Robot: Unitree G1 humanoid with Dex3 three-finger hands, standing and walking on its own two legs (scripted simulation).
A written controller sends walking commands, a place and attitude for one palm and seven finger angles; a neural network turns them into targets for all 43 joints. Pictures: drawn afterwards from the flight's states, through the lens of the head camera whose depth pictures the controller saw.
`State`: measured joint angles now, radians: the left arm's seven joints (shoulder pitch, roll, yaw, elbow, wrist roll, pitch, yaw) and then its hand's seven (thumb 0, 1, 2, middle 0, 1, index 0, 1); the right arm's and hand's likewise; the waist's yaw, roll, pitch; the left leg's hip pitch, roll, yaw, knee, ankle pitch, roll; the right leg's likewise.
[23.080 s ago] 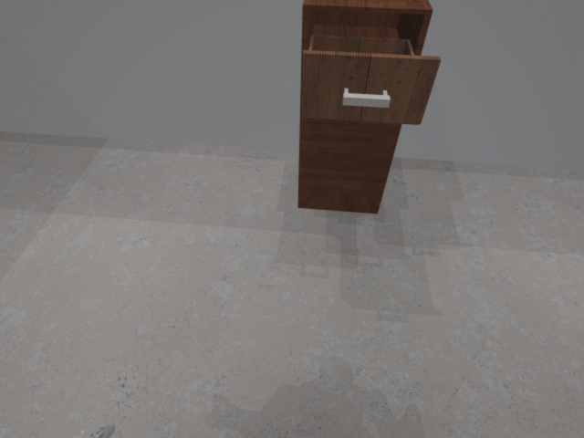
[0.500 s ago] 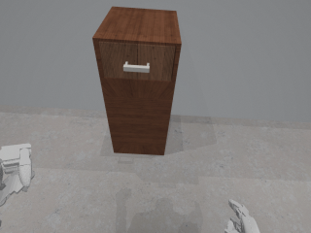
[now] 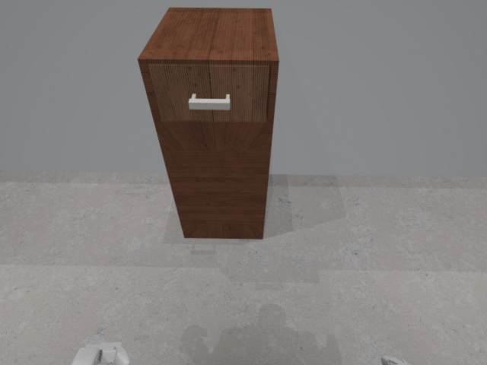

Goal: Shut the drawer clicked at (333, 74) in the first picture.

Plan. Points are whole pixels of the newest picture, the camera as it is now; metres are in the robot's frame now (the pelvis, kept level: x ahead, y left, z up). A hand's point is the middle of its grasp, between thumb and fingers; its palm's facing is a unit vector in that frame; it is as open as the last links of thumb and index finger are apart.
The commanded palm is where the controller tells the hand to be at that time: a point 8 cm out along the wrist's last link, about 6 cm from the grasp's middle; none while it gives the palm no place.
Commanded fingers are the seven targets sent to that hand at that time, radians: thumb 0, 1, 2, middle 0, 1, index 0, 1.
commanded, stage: let the arm hang, fingers relaxed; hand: left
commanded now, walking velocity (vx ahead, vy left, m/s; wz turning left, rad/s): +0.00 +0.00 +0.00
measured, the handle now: (210, 100) +0.80 +0.13 +0.02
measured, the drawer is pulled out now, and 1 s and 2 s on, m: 0.00 0.00 0.00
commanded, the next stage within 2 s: look to check the result in 0.88 s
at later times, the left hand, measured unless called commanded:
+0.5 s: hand out of the picture -0.01 +0.18 -0.15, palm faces +0.02 -0.96 -0.27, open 6.7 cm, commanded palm none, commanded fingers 0.00 0.90 0.90 -0.20 -0.30 -0.20 -0.30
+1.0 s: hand out of the picture +0.05 +0.14 -0.16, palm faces +0.02 -0.97 -0.22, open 7.4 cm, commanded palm none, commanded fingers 0.00 0.90 0.90 -0.20 -0.30 -0.20 -0.30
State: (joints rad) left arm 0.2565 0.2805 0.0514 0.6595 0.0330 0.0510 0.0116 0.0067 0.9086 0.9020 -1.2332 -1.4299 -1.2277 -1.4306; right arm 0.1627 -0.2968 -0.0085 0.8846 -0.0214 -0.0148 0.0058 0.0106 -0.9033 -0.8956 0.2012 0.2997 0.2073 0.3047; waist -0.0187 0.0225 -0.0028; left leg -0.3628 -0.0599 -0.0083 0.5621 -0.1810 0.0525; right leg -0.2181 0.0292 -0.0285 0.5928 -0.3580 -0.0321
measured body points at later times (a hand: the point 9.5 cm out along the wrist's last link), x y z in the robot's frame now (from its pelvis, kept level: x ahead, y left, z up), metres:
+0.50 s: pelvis +0.02 -0.02 +0.01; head +0.04 -0.03 +0.46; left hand -0.01 +0.23 -0.13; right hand +0.03 -0.25 -0.15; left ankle +0.07 +0.08 -0.73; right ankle -0.02 -0.10 -0.73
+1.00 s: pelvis +0.04 -0.04 +0.01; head +0.05 -0.04 +0.46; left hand +0.05 +0.19 -0.14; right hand +0.03 -0.27 -0.15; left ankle +0.07 +0.08 -0.73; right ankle -0.02 -0.10 -0.73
